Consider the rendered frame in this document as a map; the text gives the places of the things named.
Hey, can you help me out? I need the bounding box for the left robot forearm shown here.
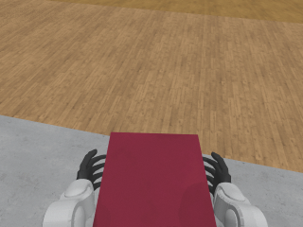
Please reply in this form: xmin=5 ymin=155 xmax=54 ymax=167
xmin=42 ymin=179 xmax=96 ymax=227

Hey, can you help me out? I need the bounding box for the robot right hand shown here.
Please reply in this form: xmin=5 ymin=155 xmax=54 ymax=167
xmin=203 ymin=151 xmax=231 ymax=197

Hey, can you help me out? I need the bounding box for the right robot forearm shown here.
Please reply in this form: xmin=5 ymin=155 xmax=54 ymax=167
xmin=213 ymin=182 xmax=268 ymax=227

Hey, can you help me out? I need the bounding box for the carton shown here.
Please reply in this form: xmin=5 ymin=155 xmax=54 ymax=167
xmin=92 ymin=131 xmax=217 ymax=227

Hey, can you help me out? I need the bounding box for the robot left hand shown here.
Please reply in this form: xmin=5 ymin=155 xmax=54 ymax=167
xmin=76 ymin=148 xmax=106 ymax=191

